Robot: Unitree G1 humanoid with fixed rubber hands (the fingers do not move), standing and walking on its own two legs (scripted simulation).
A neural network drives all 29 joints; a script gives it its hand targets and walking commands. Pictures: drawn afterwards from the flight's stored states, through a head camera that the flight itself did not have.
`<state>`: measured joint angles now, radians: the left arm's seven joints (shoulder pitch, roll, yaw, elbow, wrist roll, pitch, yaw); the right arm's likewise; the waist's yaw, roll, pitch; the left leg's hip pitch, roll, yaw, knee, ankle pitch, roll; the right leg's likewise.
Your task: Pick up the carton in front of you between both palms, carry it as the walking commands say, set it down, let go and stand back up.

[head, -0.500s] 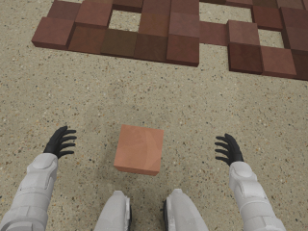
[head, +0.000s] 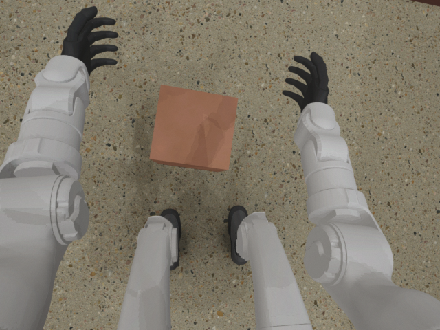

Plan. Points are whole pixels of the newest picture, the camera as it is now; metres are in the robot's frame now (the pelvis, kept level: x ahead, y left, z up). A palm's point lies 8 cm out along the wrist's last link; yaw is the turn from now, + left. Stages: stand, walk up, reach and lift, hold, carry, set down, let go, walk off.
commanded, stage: reach and lift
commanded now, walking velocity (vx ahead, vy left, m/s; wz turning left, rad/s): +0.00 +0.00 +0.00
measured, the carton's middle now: (193, 135) +0.48 +0.02 -0.50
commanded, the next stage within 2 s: none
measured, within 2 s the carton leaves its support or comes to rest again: leaves its support in 1.64 s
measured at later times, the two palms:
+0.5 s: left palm (119, 115) +0.50 +0.20 -0.34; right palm (272, 134) +0.45 -0.18 -0.34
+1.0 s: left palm (134, 122) +0.50 +0.19 -0.45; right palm (262, 127) +0.49 -0.18 -0.42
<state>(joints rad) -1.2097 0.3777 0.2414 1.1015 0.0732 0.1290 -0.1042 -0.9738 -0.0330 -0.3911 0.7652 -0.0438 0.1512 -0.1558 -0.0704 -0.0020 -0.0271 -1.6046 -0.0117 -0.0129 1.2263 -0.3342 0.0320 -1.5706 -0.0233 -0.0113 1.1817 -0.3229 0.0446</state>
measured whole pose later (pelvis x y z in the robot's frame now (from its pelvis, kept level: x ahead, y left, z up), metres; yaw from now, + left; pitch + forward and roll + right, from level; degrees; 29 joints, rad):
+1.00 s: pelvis -0.03 -0.01 -0.26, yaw -4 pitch +37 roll -3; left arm -1.37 0.48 -0.06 1.15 -0.24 -0.01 0.05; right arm -1.34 -0.27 -0.04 1.12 0.37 -0.01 -0.18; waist -0.01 -0.09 0.32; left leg -2.30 0.04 -0.02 2.20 -0.56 0.03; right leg -2.28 0.05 0.00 2.15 -0.52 0.06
